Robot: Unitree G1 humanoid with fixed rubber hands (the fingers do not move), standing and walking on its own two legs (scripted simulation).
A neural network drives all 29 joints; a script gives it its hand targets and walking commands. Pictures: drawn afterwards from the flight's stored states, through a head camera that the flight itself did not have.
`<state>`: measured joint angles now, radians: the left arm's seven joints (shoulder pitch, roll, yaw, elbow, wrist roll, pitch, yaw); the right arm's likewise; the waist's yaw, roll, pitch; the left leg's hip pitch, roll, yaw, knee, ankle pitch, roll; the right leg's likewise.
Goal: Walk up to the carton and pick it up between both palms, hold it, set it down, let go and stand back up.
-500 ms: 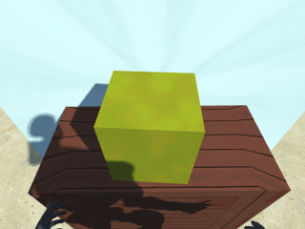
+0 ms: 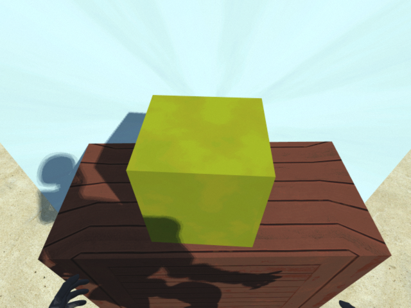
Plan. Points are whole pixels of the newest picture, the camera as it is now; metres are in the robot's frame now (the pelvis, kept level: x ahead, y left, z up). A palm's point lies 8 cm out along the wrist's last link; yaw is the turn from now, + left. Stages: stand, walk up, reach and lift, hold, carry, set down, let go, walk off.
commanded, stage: stand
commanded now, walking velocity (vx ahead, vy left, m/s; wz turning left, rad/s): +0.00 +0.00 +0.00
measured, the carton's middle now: (204, 173) +0.42 +0.01 +0.01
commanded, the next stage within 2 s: none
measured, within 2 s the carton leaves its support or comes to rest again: neither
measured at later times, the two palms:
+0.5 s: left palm out of the picture +0.14 +0.29 -0.08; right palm out of the picture +0.09 -0.28 -0.11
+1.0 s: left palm out of the picture +0.13 +0.29 -0.08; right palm out of the picture +0.08 -0.28 -0.11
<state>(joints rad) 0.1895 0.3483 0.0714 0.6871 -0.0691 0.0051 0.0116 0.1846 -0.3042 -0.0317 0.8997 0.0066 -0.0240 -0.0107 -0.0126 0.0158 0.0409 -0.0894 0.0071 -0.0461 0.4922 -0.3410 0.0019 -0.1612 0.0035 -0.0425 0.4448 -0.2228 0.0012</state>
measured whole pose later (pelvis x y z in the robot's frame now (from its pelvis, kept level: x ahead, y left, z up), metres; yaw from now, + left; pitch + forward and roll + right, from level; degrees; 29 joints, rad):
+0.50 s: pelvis +0.00 +0.00 +0.00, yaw +0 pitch -3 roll -1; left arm 0.19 0.35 0.07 0.72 -0.07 0.01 0.01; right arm 0.17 -0.30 -0.03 0.93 0.01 -0.02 -0.01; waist -0.01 0.02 0.04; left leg -0.09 0.01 -0.05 0.49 -0.34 0.00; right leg -0.16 0.00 -0.04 0.44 -0.22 0.00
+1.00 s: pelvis +0.00 +0.00 +0.00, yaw +0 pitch -4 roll -1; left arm 0.19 0.35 0.07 0.75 -0.07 0.00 0.01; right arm 0.17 -0.30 -0.03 0.96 0.01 -0.02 -0.01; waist -0.01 0.02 0.04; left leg -0.09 0.01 -0.05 0.48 -0.33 0.00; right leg -0.16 0.00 -0.04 0.44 -0.22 0.00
